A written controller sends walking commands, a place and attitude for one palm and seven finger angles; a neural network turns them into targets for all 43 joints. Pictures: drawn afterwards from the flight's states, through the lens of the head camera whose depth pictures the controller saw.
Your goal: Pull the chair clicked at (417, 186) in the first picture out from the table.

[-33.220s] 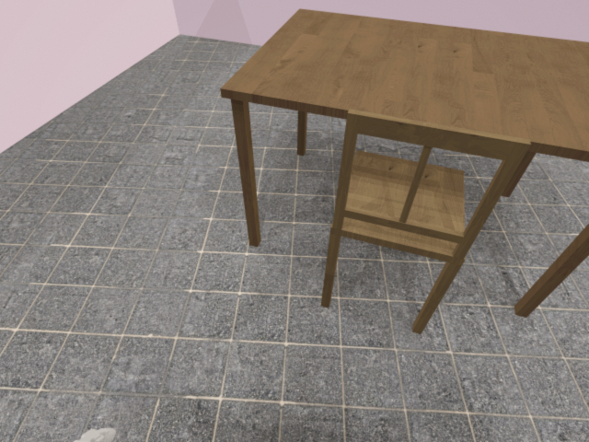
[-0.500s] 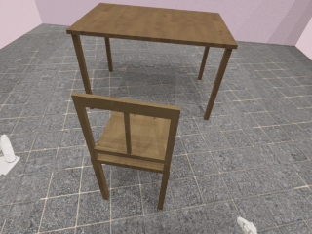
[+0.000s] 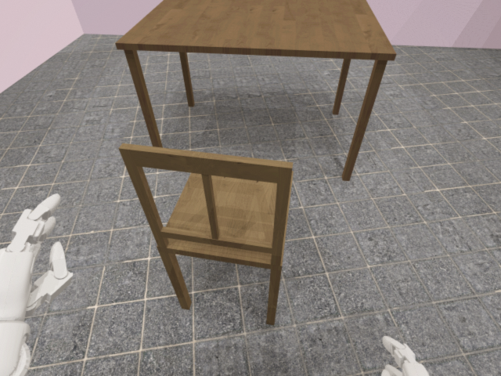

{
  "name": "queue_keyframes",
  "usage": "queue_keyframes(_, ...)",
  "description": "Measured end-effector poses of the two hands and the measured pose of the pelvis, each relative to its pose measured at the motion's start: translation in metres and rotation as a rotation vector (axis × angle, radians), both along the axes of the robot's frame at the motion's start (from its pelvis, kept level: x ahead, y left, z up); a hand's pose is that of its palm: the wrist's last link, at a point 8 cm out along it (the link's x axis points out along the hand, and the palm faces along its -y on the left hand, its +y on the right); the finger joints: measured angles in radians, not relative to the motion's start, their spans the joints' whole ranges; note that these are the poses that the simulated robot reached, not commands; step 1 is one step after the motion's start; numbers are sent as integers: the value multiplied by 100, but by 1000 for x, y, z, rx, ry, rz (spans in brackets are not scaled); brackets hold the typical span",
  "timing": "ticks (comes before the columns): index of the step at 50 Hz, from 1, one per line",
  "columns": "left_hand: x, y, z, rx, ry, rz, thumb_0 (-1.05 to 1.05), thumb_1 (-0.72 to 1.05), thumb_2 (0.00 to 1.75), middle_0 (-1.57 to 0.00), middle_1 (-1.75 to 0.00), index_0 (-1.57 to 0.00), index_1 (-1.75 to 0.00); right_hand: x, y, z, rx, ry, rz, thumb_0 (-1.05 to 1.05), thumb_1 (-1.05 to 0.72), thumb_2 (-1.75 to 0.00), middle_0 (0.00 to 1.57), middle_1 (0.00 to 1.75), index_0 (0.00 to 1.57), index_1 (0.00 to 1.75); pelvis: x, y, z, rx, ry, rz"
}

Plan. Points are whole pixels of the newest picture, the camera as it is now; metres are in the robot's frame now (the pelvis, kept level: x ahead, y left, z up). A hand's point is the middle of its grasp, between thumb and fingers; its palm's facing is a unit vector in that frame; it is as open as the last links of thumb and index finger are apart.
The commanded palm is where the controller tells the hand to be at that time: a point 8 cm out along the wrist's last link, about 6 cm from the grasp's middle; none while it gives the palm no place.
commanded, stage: let the arm hang, fingers relaxed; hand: left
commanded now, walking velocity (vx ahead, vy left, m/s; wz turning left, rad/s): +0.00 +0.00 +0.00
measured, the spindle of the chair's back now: (211, 208) +0.52 +0.14 -0.10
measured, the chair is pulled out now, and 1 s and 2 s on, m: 0.66 0.66 0.66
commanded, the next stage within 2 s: look to check the result in 1.04 s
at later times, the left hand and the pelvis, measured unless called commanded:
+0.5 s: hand out of the picture -0.06 +0.18 -0.16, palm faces +0.01 -0.97 -0.24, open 7.2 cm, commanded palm none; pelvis +0.02 -0.01 +0.01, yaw +0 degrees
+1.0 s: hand out of the picture +0.03 +0.15 -0.17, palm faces +0.00 -0.98 -0.20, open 7.3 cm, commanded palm none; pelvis +0.02 -0.02 +0.01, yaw -1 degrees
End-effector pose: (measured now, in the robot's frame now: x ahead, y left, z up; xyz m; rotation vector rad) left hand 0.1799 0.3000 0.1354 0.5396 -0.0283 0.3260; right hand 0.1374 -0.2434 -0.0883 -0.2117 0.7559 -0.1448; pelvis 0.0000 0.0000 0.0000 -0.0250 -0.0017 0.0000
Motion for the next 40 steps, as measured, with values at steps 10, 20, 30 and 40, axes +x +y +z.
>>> queue_keyframes(10,-100,-92,-267,-527,1100,94,1,92,90,-20,-30,-20,-29,-45,5,-33,24,321,-12,1,-90,-90,20,30,20,30,9,-5,-4,15,-34,12)
queue_keyframes(20,-220,-72,-271,-521,1435,320,-1,98,89,-21,-30,-21,-30,-123,-1,-43,24,625,-77,0,-92,-90,20,30,20,30,14,-12,5,9,-24,10)
queue_keyframes(30,-228,-79,-263,-502,1481,342,1,92,89,-20,-30,-20,-29,-147,16,-54,99,691,-102,0,-91,-90,20,30,20,30,19,-13,6,18,-27,-2)
queue_keyframes(40,-165,-106,-271,-533,1331,230,1,91,89,-20,-30,-20,-29,-139,31,-59,144,658,-101,1,-91,-90,20,30,20,30,21,-16,5,24,-34,-6)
